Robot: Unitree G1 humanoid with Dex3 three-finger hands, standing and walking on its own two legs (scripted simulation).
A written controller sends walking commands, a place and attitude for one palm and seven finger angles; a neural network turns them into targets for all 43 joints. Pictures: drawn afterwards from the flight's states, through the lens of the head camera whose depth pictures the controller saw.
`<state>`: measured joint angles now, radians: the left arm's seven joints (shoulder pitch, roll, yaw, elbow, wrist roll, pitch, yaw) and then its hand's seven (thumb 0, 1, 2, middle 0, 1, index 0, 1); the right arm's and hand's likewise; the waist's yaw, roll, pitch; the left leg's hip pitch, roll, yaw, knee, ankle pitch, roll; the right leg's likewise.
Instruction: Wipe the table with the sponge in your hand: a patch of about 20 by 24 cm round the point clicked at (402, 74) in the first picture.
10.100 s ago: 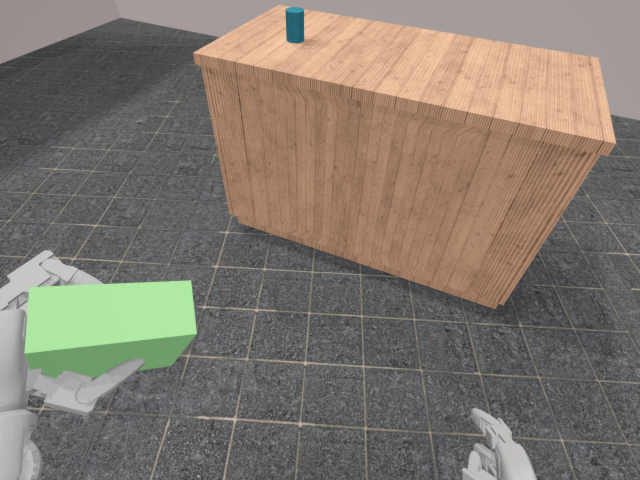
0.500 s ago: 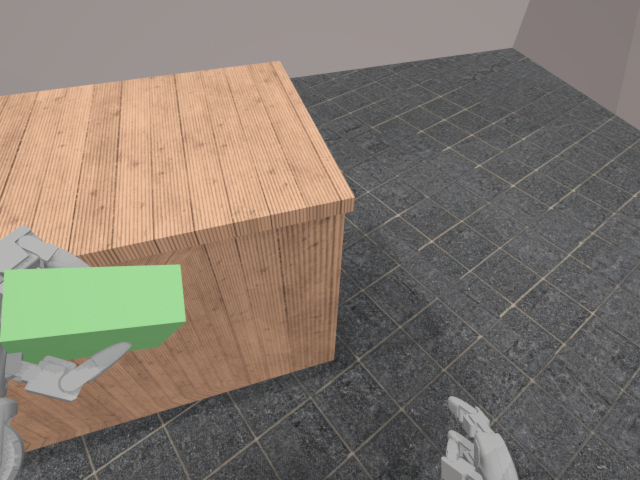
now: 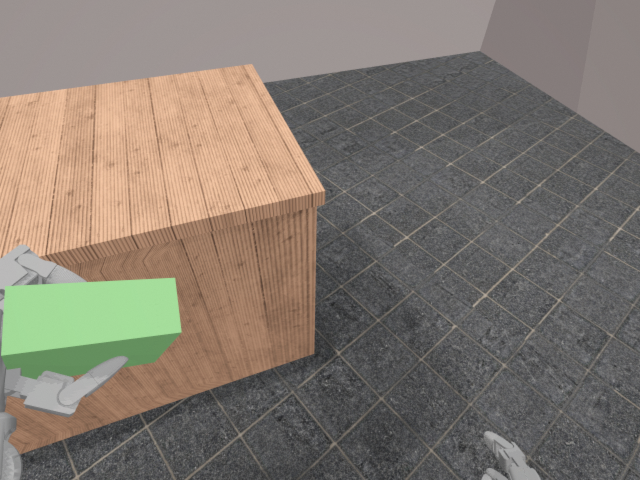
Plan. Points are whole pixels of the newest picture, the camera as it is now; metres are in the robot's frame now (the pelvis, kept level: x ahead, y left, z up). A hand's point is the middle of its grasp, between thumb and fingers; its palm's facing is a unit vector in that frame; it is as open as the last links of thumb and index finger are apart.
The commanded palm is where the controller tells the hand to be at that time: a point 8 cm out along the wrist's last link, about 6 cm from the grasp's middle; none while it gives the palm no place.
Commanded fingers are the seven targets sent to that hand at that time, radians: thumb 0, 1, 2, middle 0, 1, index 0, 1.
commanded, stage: come to a stop and stand still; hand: left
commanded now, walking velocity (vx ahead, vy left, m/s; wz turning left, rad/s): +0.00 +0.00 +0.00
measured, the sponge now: (119, 328) +0.23 +0.21 +0.14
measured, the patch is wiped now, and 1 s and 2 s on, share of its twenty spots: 0.00 0.00 0.00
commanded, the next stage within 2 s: look again from close up in 0.34 s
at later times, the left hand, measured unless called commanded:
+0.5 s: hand (71, 320) +0.22 +0.25 +0.16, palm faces +0.39 -0.85 -0.35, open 9.8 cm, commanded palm +0.17 +0.27 +0.18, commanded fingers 0.00 0.10 1.30 -1.20 -1.60 -1.20 -1.60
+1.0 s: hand (58, 305) +0.24 +0.27 +0.16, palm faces +0.33 -0.87 -0.37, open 9.8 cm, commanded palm +0.18 +0.31 +0.18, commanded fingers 0.00 0.10 1.30 -1.20 -1.60 -1.20 -1.60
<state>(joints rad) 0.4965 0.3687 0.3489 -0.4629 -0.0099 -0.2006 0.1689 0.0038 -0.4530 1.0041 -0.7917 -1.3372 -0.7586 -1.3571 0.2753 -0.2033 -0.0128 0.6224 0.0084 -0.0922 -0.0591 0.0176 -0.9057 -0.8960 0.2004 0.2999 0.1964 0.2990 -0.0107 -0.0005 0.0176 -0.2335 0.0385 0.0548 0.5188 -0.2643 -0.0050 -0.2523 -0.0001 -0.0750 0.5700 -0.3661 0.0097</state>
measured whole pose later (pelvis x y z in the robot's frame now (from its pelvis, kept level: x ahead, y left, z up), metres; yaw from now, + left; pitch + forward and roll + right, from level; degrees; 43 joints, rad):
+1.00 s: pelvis +0.02 +0.03 +0.01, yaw -1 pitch +0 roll -1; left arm 0.45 0.37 0.32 -0.46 -0.05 -0.18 0.10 0.00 -0.46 1.01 -0.80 -1.33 -0.77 -1.35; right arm 0.20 -0.21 0.03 0.56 -0.02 -0.09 -0.02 0.02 -0.90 -0.90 0.21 0.30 0.20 0.30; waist 0.02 -0.02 0.03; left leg -0.22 -0.03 0.02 0.46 -0.24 0.06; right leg -0.16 0.00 -0.05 0.38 -0.21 0.01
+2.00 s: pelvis +0.07 +0.15 -0.01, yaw -1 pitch -2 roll +3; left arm 0.45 0.38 0.36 -0.54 -0.03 -0.21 0.13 0.00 -0.46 1.01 -0.81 -1.33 -0.77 -1.35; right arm 0.20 -0.25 -0.03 0.57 0.01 -0.11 -0.04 0.02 -0.91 -0.90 0.20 0.30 0.20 0.30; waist -0.01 -0.03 0.06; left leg -0.28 0.07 0.07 0.56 -0.23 -0.02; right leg -0.35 -0.15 -0.10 0.72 -0.34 0.02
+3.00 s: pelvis +0.08 +0.30 -0.02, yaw +0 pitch -2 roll +3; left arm 0.43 0.42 0.39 -0.50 -0.03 -0.21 0.15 0.00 -0.46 1.01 -0.81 -1.33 -0.78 -1.35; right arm 0.20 -0.19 -0.02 0.60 0.01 -0.13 -0.03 0.02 -0.91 -0.90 0.20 0.30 0.20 0.30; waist -0.01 -0.05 0.06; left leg -0.32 0.02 0.06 0.62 -0.26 -0.03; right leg -0.36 -0.06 -0.06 0.84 -0.49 0.01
